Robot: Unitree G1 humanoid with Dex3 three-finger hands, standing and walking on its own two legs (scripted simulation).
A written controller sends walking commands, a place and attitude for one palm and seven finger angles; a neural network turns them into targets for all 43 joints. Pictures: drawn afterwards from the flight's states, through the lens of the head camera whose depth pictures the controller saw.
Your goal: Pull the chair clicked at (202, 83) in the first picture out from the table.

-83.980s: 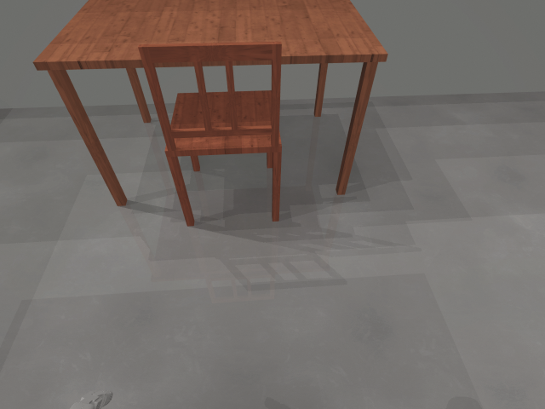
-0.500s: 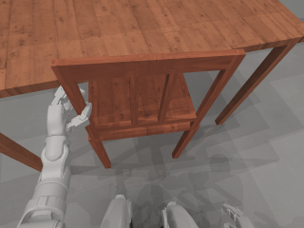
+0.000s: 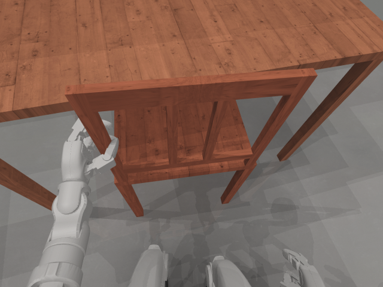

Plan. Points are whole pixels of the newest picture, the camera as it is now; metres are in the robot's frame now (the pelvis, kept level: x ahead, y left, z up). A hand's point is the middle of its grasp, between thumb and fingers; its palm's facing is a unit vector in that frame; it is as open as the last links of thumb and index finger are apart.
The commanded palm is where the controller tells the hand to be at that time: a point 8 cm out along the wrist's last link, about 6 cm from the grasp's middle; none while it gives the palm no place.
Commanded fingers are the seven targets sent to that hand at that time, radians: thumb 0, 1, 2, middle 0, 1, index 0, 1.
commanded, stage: step backward, pulling the chair out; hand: left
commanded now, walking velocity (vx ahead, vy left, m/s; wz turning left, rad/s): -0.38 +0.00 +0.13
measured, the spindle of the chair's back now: (172, 137) +0.43 +0.05 +0.00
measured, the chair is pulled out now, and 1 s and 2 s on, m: -0.03 0.05 0.08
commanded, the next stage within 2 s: none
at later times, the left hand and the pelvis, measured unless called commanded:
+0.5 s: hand (109, 163) +0.35 +0.17 +0.04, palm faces +0.00 -0.98 -0.18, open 5.8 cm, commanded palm +0.31 +0.22 +0.05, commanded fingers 0.00 0.90 0.90 -0.50 -1.45 -0.50 -1.45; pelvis -0.01 +0.02 +0.10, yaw -1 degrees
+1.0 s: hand (113, 207) +0.26 +0.14 +0.04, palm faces +0.06 -0.98 -0.19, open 5.8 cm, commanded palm +0.27 +0.20 +0.05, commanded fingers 0.00 0.90 0.90 -0.50 -1.45 -0.50 -1.45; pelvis -0.05 -0.01 +0.11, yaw +3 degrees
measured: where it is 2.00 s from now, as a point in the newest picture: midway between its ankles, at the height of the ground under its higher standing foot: outside the picture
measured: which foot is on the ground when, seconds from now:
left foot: down 0.00-1.00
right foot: down 0.00-1.00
